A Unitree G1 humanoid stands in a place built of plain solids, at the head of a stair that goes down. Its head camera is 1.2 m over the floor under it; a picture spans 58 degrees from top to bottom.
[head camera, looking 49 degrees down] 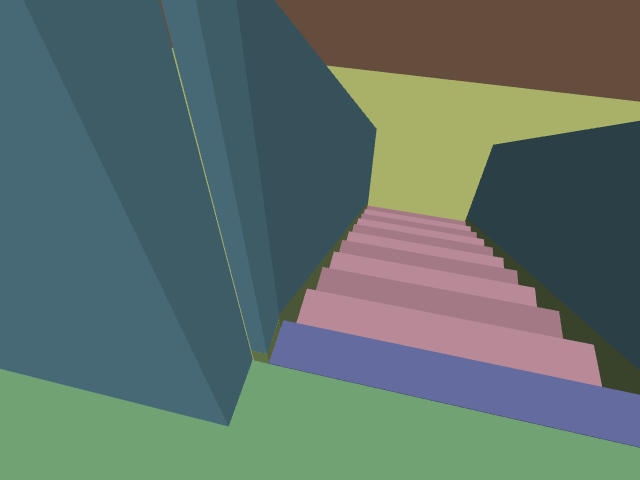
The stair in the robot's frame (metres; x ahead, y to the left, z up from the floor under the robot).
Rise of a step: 0.22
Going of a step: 0.28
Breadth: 1.07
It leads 13 degrees to the right of straight ahead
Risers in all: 11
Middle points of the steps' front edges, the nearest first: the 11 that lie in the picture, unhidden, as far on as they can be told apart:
0.59 -0.40 0.00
0.86 -0.47 -0.22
1.13 -0.53 -0.43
1.40 -0.59 -0.65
1.68 -0.66 -0.87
1.95 -0.72 -1.08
2.22 -0.79 -1.30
2.49 -0.85 -1.52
2.77 -0.92 -1.73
3.04 -0.98 -1.95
3.31 -1.04 -2.17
